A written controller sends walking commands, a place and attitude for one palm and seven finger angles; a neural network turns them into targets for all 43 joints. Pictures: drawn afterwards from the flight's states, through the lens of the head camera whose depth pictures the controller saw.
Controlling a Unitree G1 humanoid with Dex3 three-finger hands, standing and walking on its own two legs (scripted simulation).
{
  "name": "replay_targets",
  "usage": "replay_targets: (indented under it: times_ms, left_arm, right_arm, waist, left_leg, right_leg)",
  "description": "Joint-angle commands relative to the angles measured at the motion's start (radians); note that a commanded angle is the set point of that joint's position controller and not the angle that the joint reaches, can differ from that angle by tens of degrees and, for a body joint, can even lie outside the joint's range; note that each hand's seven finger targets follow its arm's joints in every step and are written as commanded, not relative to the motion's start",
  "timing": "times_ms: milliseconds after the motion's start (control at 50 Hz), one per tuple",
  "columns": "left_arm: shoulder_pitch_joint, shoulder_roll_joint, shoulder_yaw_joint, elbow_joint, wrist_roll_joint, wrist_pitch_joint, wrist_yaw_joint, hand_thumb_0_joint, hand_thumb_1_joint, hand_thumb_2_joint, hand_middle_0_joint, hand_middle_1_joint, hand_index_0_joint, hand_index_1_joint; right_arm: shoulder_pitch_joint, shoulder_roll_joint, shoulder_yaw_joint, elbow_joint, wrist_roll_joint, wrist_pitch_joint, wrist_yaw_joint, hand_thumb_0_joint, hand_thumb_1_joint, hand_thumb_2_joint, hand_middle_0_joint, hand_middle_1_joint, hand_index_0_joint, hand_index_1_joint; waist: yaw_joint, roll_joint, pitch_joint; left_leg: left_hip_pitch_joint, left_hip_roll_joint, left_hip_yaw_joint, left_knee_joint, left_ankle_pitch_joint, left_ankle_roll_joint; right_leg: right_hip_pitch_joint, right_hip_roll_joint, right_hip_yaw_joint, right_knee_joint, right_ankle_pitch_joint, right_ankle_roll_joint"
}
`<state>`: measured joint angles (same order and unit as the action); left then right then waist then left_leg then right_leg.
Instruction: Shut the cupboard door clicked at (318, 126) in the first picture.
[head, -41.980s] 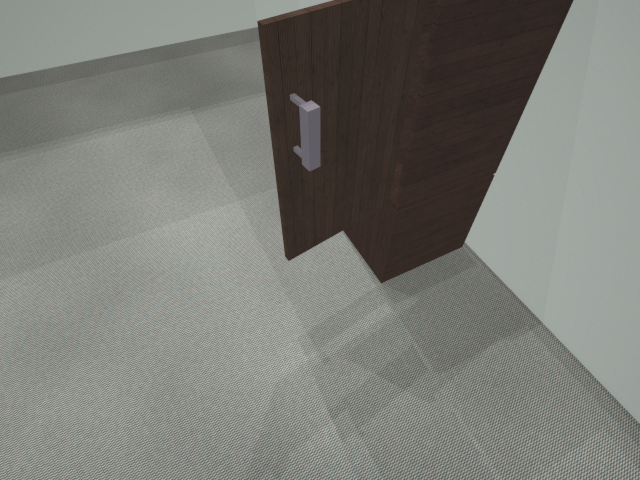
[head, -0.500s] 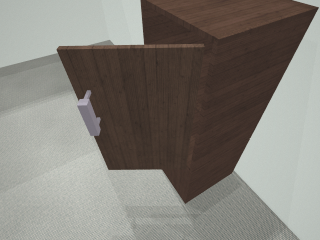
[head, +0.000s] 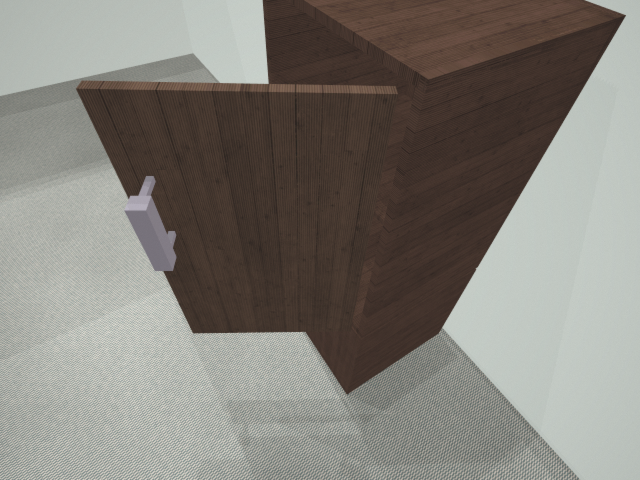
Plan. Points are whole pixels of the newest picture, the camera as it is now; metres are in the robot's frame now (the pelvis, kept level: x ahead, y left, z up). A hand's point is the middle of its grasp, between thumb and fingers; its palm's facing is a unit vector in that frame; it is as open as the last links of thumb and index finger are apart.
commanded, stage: look again from close up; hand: left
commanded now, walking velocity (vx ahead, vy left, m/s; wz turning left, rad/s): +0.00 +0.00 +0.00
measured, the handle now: (157, 224) +0.43 +0.26 +0.06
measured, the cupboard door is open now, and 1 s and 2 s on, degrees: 59 59 59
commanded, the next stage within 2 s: raise the hand and make a fist in 0.36 s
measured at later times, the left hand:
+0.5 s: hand out of the picture +0.03 +0.18 -0.17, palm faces +0.06 -0.98 -0.20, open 7.4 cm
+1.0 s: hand (166, 479) +0.13 +0.18 -0.04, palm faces +0.24 -0.97 -0.08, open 5.6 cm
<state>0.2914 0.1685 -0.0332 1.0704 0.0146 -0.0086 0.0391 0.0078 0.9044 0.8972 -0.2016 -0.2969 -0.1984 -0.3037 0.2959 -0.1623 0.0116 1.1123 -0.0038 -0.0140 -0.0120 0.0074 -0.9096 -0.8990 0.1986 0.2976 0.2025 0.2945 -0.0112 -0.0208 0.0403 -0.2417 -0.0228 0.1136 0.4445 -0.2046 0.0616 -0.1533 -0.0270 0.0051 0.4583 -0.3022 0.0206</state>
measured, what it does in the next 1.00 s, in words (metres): lowers itself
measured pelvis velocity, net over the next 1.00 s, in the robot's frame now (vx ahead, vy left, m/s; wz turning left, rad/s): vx -0.01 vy -0.05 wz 0.10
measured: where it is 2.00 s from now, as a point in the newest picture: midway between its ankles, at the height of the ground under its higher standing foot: outside the picture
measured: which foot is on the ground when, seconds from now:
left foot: down 0.00-1.00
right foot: down 0.00-1.00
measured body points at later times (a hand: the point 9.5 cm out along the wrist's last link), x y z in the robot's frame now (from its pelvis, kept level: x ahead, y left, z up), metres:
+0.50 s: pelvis +0.02 +0.00 +0.00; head +0.05 +0.01 +0.45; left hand +0.03 +0.23 -0.16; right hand +0.05 -0.23 -0.15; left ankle +0.02 +0.08 -0.74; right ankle -0.03 -0.13 -0.74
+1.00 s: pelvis -0.01 -0.05 -0.09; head +0.04 -0.03 +0.36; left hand +0.11 +0.23 -0.03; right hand +0.25 -0.27 -0.13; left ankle +0.02 +0.08 -0.74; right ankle +0.01 -0.11 -0.74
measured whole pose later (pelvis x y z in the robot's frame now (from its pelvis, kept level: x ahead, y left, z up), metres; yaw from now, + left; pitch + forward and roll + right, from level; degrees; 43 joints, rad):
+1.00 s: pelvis -0.01 -0.05 -0.09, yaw +6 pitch +13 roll -1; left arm 0.58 0.22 0.18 -0.02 -0.30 -0.58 -0.25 0.03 0.90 0.90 -0.52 -0.65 -0.52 -0.65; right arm 0.16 -0.29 -0.06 0.54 0.02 -0.28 -0.03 0.01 -0.91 -0.90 0.20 0.30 0.20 0.29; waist 0.06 0.00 -0.13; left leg -0.88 0.01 -0.04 1.16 -0.50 0.00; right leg -0.80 0.03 -0.14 1.13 -0.55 -0.09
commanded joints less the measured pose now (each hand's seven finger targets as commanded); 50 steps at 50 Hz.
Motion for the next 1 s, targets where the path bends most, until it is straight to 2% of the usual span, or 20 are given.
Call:
replay_targets:
  times_ms: [0,420,440,460,480,500,520,540,580,600,620,660,680,720,760,800,820,880,900,980]
  left_arm:
    - [0.064,0.105,0.027,-0.012,-0.001,-0.016,0.007,0.0,0.9,0.9,-0.2,-0.3,-0.2,-0.3]
    - [0.055,0.107,0.03,0.013,0.001,-0.015,0.007,0.0,0.9,0.9,-0.2,-0.3,-0.2,-0.3]
    - [0.097,0.096,0.028,0.024,0.017,-0.029,0.042,0.0,0.9,0.9,-0.2,-0.3,-0.2,-0.3]
    - [-0.752,0.647,0.422,-1.643,-0.104,-0.292,0.074,0.0,0.9,0.9,-0.2,-0.3,-0.2,-0.3]
    - [-0.042,0.183,0.056,-1.326,-0.131,-0.213,0.085,0.0,0.9,0.9,-0.218,-0.32,-0.218,-0.32]
    - [-0.023,0.162,0.083,-1.31,-0.159,-0.162,0.126,0.0,0.9,0.9,-0.237,-0.34,-0.237,-0.34]
    - [0.233,-0.105,-0.066,-1.006,-0.152,-0.039,0.106,0.0,0.9,0.9,-0.255,-0.36,-0.255,-0.36]
    - [0.007,-0.03,-0.037,-1.224,-0.171,-0.073,0.101,0.0,0.9,0.9,-0.273,-0.38,-0.273,-0.38]
    - [0.017,0.021,0.042,-1.081,-0.159,-0.163,0.06,0.0,0.9,0.9,-0.31,-0.42,-0.31,-0.42]
    - [0.167,0.035,0.1,-0.951,-0.169,-0.207,0.026,0.0,0.9,0.9,-0.328,-0.44,-0.328,-0.44]
    - [0.27,0.006,0.117,-0.856,-0.194,-0.272,-0.023,0.0,0.9,0.9,-0.347,-0.46,-0.347,-0.46]
    - [0.376,0.047,0.223,-0.809,-0.257,-0.425,-0.157,0.0,0.9,0.9,-0.383,-0.5,-0.383,-0.5]
    - [0.382,0.037,0.212,-0.821,-0.283,-0.503,-0.238,0.0,0.9,0.9,-0.402,-0.52,-0.402,-0.52]
    - [0.426,0.119,0.306,-0.799,-0.303,-0.578,-0.351,0.0,0.9,0.9,-0.438,-0.56,-0.438,-0.56]
    - [0.371,0.162,0.321,-0.937,-0.306,-0.557,-0.383,0.0,0.9,0.9,-0.475,-0.6,-0.475,-0.6]
    - [0.24,0.241,0.369,-1.13,-0.322,-0.543,-0.362,0.0,0.9,0.9,-0.512,-0.64,-0.512,-0.64]
    - [0.183,0.237,0.357,-1.228,-0.33,-0.551,-0.342,0.0,0.9,0.9,-0.53,-0.66,-0.53,-0.66]
    - [-0.005,0.215,0.302,-1.489,-0.334,-0.662,-0.285,0.0,0.9,0.9,-0.585,-0.72,-0.585,-0.72]
    - [-0.075,0.211,0.266,-1.564,-0.332,-0.702,-0.281,0.0,0.9,0.9,-0.603,-0.74,-0.603,-0.74]
    - [-0.034,0.125,0.119,-1.439,-0.34,-0.717,-0.359,0.0,0.9,0.9,-0.677,-0.82,-0.677,-0.82]
  right_arm:
    - [0.015,-0.101,-0.018,-0.024,0.0,-0.026,-0.011,0.0,-0.9,-0.9,0.2,0.3,0.2,0.3]
    - [-0.032,-0.114,-0.023,-0.01,-0.003,-0.026,-0.019,0.0,-0.9,-0.9,0.2,0.3,0.2,0.3]
    - [-0.046,-0.147,-0.023,-0.077,0.003,-0.025,-0.011,0.0,-0.9,-0.9,0.2,0.3,0.2,0.3]
    - [0.082,-0.34,-0.066,-0.359,0.032,-0.217,-0.088,0.0,-0.9,-0.9,0.2,0.3,0.2,0.3]
    - [-0.005,-0.209,0.011,-0.359,0.083,-0.317,-0.114,0.0,-0.9,-0.9,0.2,0.3,0.2,0.3]
    - [-0.02,-0.206,-0.01,-0.308,0.049,-0.343,-0.103,0.0,-0.9,-0.9,0.2,0.3,0.2,0.3]
    - [-0.016,-0.154,-0.02,-0.276,0.047,-0.341,-0.06,0.0,-0.9,-0.9,0.2,0.3,0.2,0.3]
    - [-0.012,-0.207,-0.055,-0.359,0.047,-0.34,-0.032,0.0,-0.9,-0.9,0.2,0.3,0.2,0.3]
    - [-0.085,-0.215,-0.058,-0.44,0.035,-0.351,-0.021,0.0,-0.9,-0.9,0.2,0.3,0.2,0.3]
    - [-0.09,-0.208,-0.068,-0.47,0.036,-0.349,-0.013,0.0,-0.9,-0.9,0.2,0.3,0.2,0.3]
    - [-0.113,-0.198,-0.064,-0.502,0.029,-0.343,-0.005,0.0,-0.9,-0.9,0.2,0.3,0.2,0.3]
    - [-0.14,-0.2,-0.083,-0.543,0.016,-0.32,0.004,0.0,-0.9,-0.9,0.2,0.3,0.2,0.3]
    - [-0.157,-0.204,-0.09,-0.569,0.011,-0.314,0.008,0.0,-0.9,-0.9,0.2,0.3,0.2,0.3]
    - [-0.173,-0.202,-0.108,-0.628,0.027,-0.292,0.022,0.0,-0.9,-0.9,0.2,0.3,0.2,0.3]
    - [-0.213,-0.201,-0.103,-0.706,0.033,-0.271,0.025,0.0,-0.9,-0.9,0.2,0.3,0.2,0.3]
    - [-0.216,-0.199,-0.099,-0.745,0.033,-0.265,0.015,0.0,-0.9,-0.9,0.2,0.3,0.2,0.3]
    - [-0.207,-0.189,-0.094,-0.762,0.03,-0.271,0.009,0.0,-0.9,-0.9,0.2,0.3,0.2,0.3]
    - [-0.154,-0.173,-0.085,-0.735,0.023,-0.301,-0.006,0.0,-0.9,-0.9,0.2,0.3,0.2,0.3]
    - [-0.138,-0.181,-0.085,-0.719,0.02,-0.311,-0.015,0.0,-0.9,-0.9,0.2,0.3,0.2,0.3]
    - [-0.101,-0.211,-0.076,-0.656,0.03,-0.344,-0.043,0.0,-0.9,-0.9,0.2,0.3,0.2,0.3]
  waist:
    - [0.016,0.022,0.002]
    - [0.014,0.013,-0.024]
    - [0.01,0.049,0.008]
    - [-0.161,0.106,-0.406]
    - [-0.035,0.445,-0.488]
    - [-0.005,0.356,-0.468]
    - [-0.034,0.223,-0.283]
    - [-0.043,0.154,-0.161]
    - [-0.051,-0.01,0.025]
    - [-0.02,-0.101,0.057]
    - [0.008,-0.209,0.059]
    - [0.058,-0.381,-0.036]
    - [0.061,-0.434,-0.054]
    - [0.092,-0.303,-0.13]
    - [0.115,-0.054,-0.198]
    - [0.108,0.143,-0.272]
    - [0.087,0.181,-0.319]
    - [0.007,0.182,-0.397]
    - [-0.029,0.138,-0.402]
    - [-0.09,0.074,-0.318]
  left_leg:
    - [0.071,0.132,-0.151,-0.088,0.126,-0.011]
    - [0.14,0.134,-0.145,-0.082,0.24,-0.013]
    - [0.092,0.159,-0.157,0.086,0.456,-0.037]
    - [0.49,0.106,-0.205,0.081,0.56,-0.045]
    - [0.585,0.126,-0.223,0.046,0.624,-0.074]
    - [0.457,0.133,-0.228,-0.038,0.662,-0.13]
    - [0.299,0.136,-0.228,-0.081,0.513,-0.103]
    - [0.142,0.118,-0.219,-0.03,0.291,-0.09]
    - [-0.12,0.05,-0.206,0.068,-0.081,-0.077]
    - [-0.202,0.023,-0.183,0.112,-0.133,-0.072]
    - [-0.285,0.009,-0.168,0.18,-0.147,-0.066]
    - [-0.433,-0.006,-0.136,0.319,-0.125,-0.074]
    - [-0.512,-0.014,-0.127,0.373,-0.155,-0.08]
    - [-0.573,-0.028,-0.107,0.434,-0.152,-0.084]
    - [-0.573,-0.046,-0.077,0.459,-0.157,-0.07]
    - [-0.546,-0.037,-0.078,0.491,-0.168,-0.059]
    - [-0.532,-0.027,-0.087,0.514,-0.17,-0.051]
    - [-0.491,0.0,-0.131,0.6,-0.141,-0.032]
    - [-0.49,0.01,-0.145,0.62,-0.145,-0.028]
    - [-0.52,0.027,-0.169,0.665,-0.144,-0.016]
  right_leg:
    - [-0.059,-0.072,0.057,-0.082,0.135,-0.046]
    - [-0.035,-0.083,0.053,-0.094,0.215,-0.039]
    - [-0.076,-0.093,0.067,-0.082,0.32,-0.03]
    - [-0.161,0.027,-0.096,0.171,0.428,-0.025]
    - [-0.245,0.061,-0.094,0.335,0.036,-0.033]
    - [-0.22,0.058,-0.069,0.284,-0.044,-0.046]
    - [-0.294,0.031,-0.062,0.262,-0.073,-0.031]
    - [-0.286,0.017,-0.065,0.203,-0.039,-0.036]
    - [-0.342,0.016,-0.088,0.094,-0.026,-0.047]
    - [-0.367,0.01,-0.076,0.062,-0.101,-0.052]
    - [-0.419,0.008,-0.068,0.092,-0.166,-0.053]
    - [-0.446,0.002,-0.019,0.194,-0.127,-0.044]
    - [-0.445,-0.02,0.039,0.227,-0.109,-0.025]
    - [-0.384,-0.045,0.111,0.297,-0.017,-0.024]
    - [-0.387,-0.043,0.129,0.326,-0.064,-0.031]
    - [-0.426,-0.032,0.149,0.34,-0.156,-0.042]
    - [-0.444,-0.031,0.162,0.344,-0.182,-0.039]
    - [-0.527,-0.012,0.176,0.365,-0.145,-0.029]
    - [-0.569,0.004,0.165,0.385,-0.147,-0.031]
    - [-0.644,0.023,0.115,0.416,-0.076,-0.024]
